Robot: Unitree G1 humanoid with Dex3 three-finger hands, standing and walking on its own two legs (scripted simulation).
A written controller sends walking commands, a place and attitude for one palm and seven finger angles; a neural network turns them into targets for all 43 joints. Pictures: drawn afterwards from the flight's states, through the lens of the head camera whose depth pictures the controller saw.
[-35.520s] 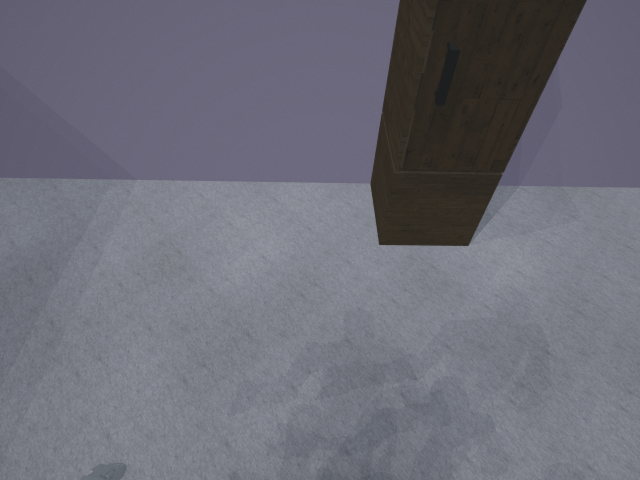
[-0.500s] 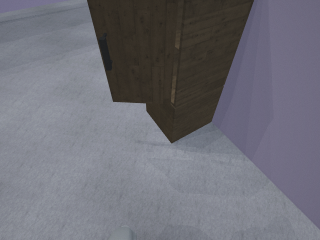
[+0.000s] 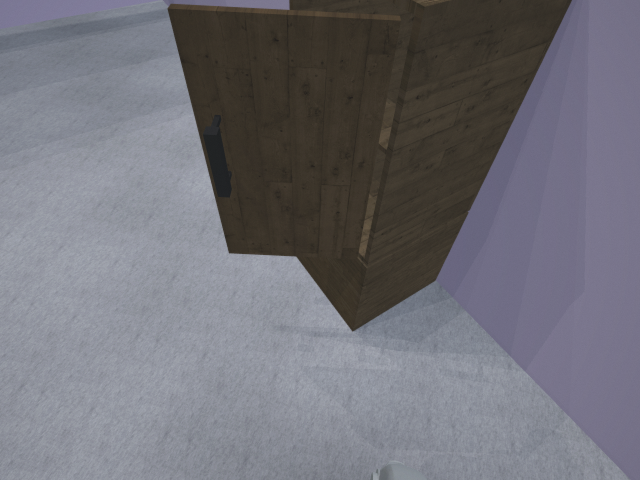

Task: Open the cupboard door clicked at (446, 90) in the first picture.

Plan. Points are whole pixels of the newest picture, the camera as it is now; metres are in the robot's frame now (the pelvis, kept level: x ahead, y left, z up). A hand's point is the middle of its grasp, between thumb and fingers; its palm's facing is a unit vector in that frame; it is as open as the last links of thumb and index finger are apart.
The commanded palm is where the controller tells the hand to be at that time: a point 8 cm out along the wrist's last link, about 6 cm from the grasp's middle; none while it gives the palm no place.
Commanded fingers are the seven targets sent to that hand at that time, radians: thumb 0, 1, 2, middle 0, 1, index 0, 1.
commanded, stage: come to a stop and stand still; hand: left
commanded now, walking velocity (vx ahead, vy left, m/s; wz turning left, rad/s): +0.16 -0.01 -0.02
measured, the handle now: (220, 157) +0.65 +0.24 -0.01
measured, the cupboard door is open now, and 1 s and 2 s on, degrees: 55 55 55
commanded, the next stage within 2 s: look again from close up in 0.96 s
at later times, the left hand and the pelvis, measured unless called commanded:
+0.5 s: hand out of the picture +0.14 +0.19 -0.19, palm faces +0.06 -0.98 -0.19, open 7.3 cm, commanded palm none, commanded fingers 0.00 0.90 0.90 -0.20 -0.30 -0.20 -0.30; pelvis +0.06 +0.00 -0.02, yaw +1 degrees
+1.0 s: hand out of the picture +0.04 +0.18 -0.18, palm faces +0.01 -0.99 -0.16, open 7.4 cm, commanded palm none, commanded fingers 0.00 0.90 0.90 -0.20 -0.30 -0.20 -0.30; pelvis +0.05 +0.01 +0.00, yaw -1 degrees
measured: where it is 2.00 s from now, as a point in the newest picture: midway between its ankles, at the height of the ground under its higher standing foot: outside the picture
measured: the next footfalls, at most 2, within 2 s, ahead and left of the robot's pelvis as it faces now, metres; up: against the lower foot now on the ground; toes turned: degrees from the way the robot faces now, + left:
right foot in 0.14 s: +0.13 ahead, -0.13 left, +0.00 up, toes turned -7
left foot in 0.50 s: +0.12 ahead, +0.11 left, +0.00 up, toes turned +3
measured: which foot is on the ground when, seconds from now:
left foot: down 0.00-0.16, up 0.18-0.48, down 0.50-1.00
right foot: up 0.00-0.12, down 0.14-0.50, up 0.52-0.76, down 0.78-1.00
